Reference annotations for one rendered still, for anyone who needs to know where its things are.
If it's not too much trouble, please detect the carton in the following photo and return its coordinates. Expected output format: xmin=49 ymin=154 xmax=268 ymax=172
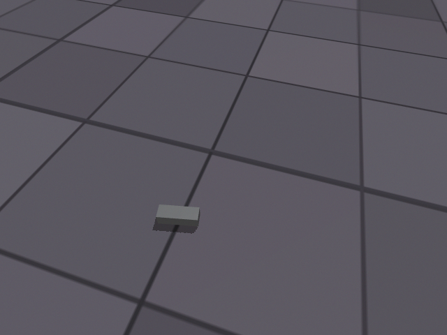
xmin=156 ymin=204 xmax=200 ymax=226

